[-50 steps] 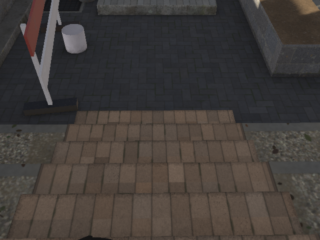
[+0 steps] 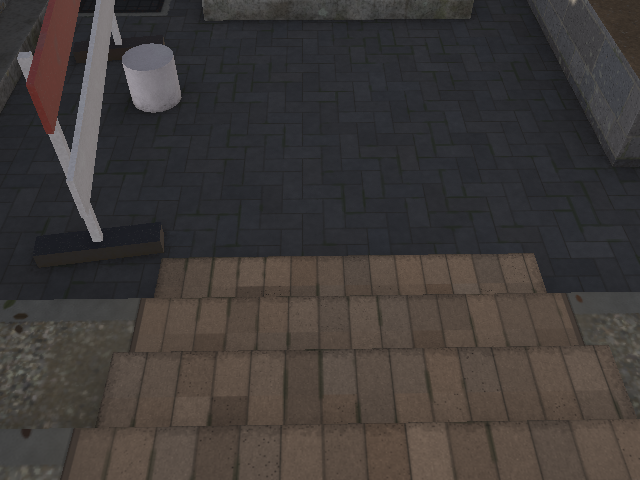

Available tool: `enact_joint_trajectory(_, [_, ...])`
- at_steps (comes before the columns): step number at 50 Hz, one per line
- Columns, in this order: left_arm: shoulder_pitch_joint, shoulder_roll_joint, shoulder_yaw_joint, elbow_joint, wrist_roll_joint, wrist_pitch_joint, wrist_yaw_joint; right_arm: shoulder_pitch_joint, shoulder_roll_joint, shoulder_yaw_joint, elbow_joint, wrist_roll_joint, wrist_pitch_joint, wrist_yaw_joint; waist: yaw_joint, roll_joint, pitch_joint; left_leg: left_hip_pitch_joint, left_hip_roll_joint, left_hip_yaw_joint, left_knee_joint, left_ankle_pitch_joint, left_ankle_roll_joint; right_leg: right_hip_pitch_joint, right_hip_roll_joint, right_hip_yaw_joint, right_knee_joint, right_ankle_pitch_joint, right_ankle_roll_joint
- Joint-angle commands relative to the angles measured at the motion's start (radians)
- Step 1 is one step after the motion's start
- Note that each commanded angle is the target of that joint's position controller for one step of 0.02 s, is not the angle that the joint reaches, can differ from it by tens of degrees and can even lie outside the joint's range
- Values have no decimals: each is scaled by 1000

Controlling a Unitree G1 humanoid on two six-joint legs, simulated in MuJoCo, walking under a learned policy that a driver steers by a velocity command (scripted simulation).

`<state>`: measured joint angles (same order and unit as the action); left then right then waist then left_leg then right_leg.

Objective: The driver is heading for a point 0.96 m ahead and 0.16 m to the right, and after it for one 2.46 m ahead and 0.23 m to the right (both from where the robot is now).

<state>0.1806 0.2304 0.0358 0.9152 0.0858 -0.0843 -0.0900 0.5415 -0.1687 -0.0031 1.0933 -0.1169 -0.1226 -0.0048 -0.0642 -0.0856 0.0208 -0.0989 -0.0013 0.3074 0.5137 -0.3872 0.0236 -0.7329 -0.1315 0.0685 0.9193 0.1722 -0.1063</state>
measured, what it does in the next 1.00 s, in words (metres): goes down: right foot 0.14 m lower, then left foot 0.15 m lower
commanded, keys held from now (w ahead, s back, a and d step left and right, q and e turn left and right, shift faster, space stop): w+e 0.54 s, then w+q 0.46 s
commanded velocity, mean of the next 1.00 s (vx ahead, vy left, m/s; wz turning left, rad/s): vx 0.50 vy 0.00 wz -0.27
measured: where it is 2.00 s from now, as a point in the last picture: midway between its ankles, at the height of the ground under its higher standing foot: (365, 405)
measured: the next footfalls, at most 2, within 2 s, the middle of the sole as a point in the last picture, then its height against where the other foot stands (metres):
right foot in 0.28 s outside the picture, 0.14 m lower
left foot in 0.74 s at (332, 476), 0.15 m lower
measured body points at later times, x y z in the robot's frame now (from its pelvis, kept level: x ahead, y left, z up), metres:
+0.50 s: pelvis +0.30 -0.10 -0.14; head +0.31 -0.11 +0.31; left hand +0.30 +0.14 -0.29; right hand +0.36 -0.37 -0.27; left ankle +0.39 +0.05 -0.79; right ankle +0.26 -0.18 -0.87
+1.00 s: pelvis +0.60 -0.12 -0.30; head +0.60 -0.12 +0.15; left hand +0.78 +0.05 -0.42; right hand +0.45 -0.29 -0.44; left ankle +0.59 -0.03 -1.01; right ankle +0.70 -0.30 -0.93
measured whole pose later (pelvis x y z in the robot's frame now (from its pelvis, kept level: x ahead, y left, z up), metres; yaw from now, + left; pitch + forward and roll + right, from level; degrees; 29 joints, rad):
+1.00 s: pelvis +0.60 -0.12 -0.30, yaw -13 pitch +2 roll +2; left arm 0.20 0.19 -0.03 0.86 0.10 -0.07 -0.05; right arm 0.53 -0.15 0.02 1.08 -0.08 -0.13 0.06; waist -0.09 -0.03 -0.05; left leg -0.32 -0.13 -0.01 0.66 -0.38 0.11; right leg -0.87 -0.12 0.04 1.13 0.04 -0.01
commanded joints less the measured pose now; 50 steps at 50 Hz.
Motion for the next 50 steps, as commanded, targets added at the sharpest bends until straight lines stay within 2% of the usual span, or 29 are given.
enact_joint_trajectory(1, [33, -43, -32, -32, -14, 11, -3, 92, 11, 31, 6, -16, -23, -14, 15, 68, 116, 40, 334, -160, -86, 346, 169, -120, -77, 89, -238, 314, 16])
enact_joint_trajectory(5, [-101, 25, -13, -101, 9, 30, -5, 33, -43, 41, -16, -11, -19, 9, 16, 108, 162, -179, 302, -99, -60, 141, 126, 183, -15, -45, -260, 233, -13])
enact_joint_trajectory(11, [-277, -21, -27, -94, 33, 29, 11, 215, -99, -15, 76, 15, 53, -51, -101, 107, 198, 84, 369, -141, 85, 266, 76, 178, 12, -130, -554, -21, 18])
enact_joint_trajectory(14, [194, 160, 68, 99, -11, -16, 28, 109, -134, -29, 58, -34, 72, 20, 138, -1, -35, -220, 235, -25, 601, 326, 6, 916, 111, -225, -532, 214, -26])
enact_joint_trajectory(15, [468, 289, 110, 186, 10, -12, 32, 269, 12, 4, 67, -40, 67, 72, 137, -121, -323, -523, 136, -40, 958, -247, -81, 1485, -19, -46, -201, 708, -187])
enact_joint_trajectory(16, [671, 300, 119, 237, 5, 1, 33, 167, -21, 2, -23, 20, 47, 112, 253, -117, -567, -659, 75, -171, 1299, -463, -103, 1707, -205, 236, -255, 704, -343])
enact_joint_trajectory(17, [694, 231, 108, 256, -2, 0, 43, -158, -95, -23, -132, 76, 16, 110, 350, -42, -311, -948, 61, -229, 1370, -452, -87, 1557, -215, 358, -406, 331, -312])
enact_joint_trajectory(18, [560, 183, 95, 222, -34, -17, 47, -353, -96, -24, -213, 90, -15, 72, 330, -24, -119, -1017, 115, -278, 1344, -432, -67, 1281, -186, 304, -443, 87, -269])
enact_joint_trajectory(19, [456, 83, 62, 196, -30, -18, 37, -348, -131, -38, -204, 72, -20, 45, 246, 56, -105, -916, 149, -316, 1257, -370, -50, 1075, -161, 274, -447, 52, -255])
enact_joint_trajectory(21, [234, -32, 4, 113, -26, -31, 20, -246, -19, -15, -198, 35, -10, 11, 53, 161, 66, -618, 206, -429, 782, -2, 23, 492, -153, 229, -505, -18, -229])
enact_joint_trajectory(22, [189, 18, 11, 90, -37, -43, 18, -253, -18, -19, -205, 25, 6, 0, 32, 74, 107, -565, 164, -382, 805, -47, 27, 329, -134, 268, -552, -156, -276])
enact_joint_trajectory(23, [162, -4, -1, 61, -57, -46, 20, -211, -11, -15, -185, 20, 21, 5, 26, 92, 74, -482, 170, -398, 595, 91, 20, 221, -120, 235, -615, -225, -276])
enact_joint_trajectory(26, [117, 45, -11, 9, 4, -52, 22, -120, -12, 9, -204, 12, 29, 40, -27, 63, 26, -220, 86, -305, 601, 410, 6, -89, 20, 144, -412, -252, -220])
enact_joint_trajectory(27, [185, -12, -28, 34, 19, -64, 40, -224, -9, 20, -235, 8, 25, 46, 37, 63, 31, -385, 120, -432, 476, 646, -7, 35, 43, 196, -328, -386, -202])
enact_joint_trajectory(29, [323, -12, -24, 69, -10, -62, 64, -350, -64, 29, -248, 27, 33, 53, 143, 137, 41, -475, 139, -405, 93, 889, -35, 193, 60, 157, -191, -595, -142])
enact_joint_trajectory(31, [390, 49, -25, 91, 13, -47, 48, -450, -82, 24, -284, 39, 51, 56, 147, 49, 71, -265, 95, -288, 95, 801, -49, 50, 50, 185, -200, -702, -144])
enact_joint_trajectory(34, [394, 46, -32, 85, 2, -36, 41, -499, -145, 1, -309, 10, 64, 67, 137, 19, 114, -252, 97, -286, 33, 586, -9, 177, -31, 299, -113, -645, -141])
enact_joint_trajectory(35, [365, 157, 27, 65, -92, 22, 112, -478, -116, -21, -288, 175, 59, 50, 168, -28, 44, -246, 89, -327, -146, 616, 2, 357, 27, 171, -34, -453, -88])
enact_joint_trajectory(36, [395, 146, 27, 85, -85, 54, 145, -356, -126, -28, -231, 165, 53, 42, 122, 47, 46, -125, 75, -310, -211, 591, 12, 366, 73, 132, 170, -392, -71])
enact_joint_trajectory(37, [427, 42, -32, 128, 69, 19, 26, 20, -311, -94, -103, 65, 14, 49, -51, 235, -49, 269, 68, -226, -69, 741, 123, 208, 51, 155, 447, -276, 8])
enact_joint_trajectory(38, [666, -76, -25, 176, 26, 6, -29, 217, -353, -111, -70, 38, 28, 71, -29, 430, -332, 721, 234, -443, 197, 1102, 358, -109, 253, -17, 990, -948, 109])
enact_joint_trajectory(39, [502, -4, -15, 62, -13, -2, -45, 203, -364, -103, -76, 15, 32, 100, -55, 351, -309, 722, 329, -780, 84, 969, 449, -389, 274, -34, 1234, -1003, 124])
enact_joint_trajectory(40, [284, 18, -20, -58, -31, -15, -27, 125, -337, -113, -81, 24, 29, 104, -104, 285, -171, 672, 415, -1025, -53, 278, 456, -705, 216, 11, 1195, -907, 117])
enact_joint_trajectory(41, [189, 83, -8, -50, -36, -19, 18, 64, -210, -73, -76, 47, 28, 107, -79, 100, -32, 409, 387, -955, -118, -12, 370, -708, 135, 9, 1139, -755, 98])
enact_joint_trajectory(42, [215, 92, -11, -35, -29, -12, 52, -6, -89, -29, -88, 48, 24, 115, -10, 56, 18, 149, 358, -930, -148, -1, 366, -587, 91, 39, 1051, -606, 71])
enact_joint_trajectory(44, [236, -74, -75, -52, 19, 8, 78, -222, 6, 18, -120, 21, 3, 80, 136, 63, 124, -350, 285, -839, -222, -4, 337, -345, -54, 134, 711, -324, 21])
enact_joint_trajectory(45, [239, -86, -84, -48, 39, 15, 71, -265, -14, 11, -133, 44, -19, 57, 127, 94, 85, -410, 184, -723, -218, -32, 308, -262, -40, 75, 516, -227, 28])
enact_joint_trajectory(47, [103, -16, -66, -63, 13, 7, 47, -155, -55, 13, -111, 70, -44, 40, 30, 109, 20, -567, 73, -540, -207, 9, 302, 52, 0, -50, 143, -36, 86])
enact_joint_trajectory(50, [105, 11, -66, -72, 32, 5, 22, -110, -161, 5, -111, 22, -32, 63, 90, 126, -16, -651, 60, -554, -32, 296, 290, 261, 72, -116, 244, -60, 115])
Over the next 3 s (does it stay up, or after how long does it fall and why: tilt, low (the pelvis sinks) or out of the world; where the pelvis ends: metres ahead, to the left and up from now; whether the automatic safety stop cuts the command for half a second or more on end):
stays up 1.24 -0.23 -0.61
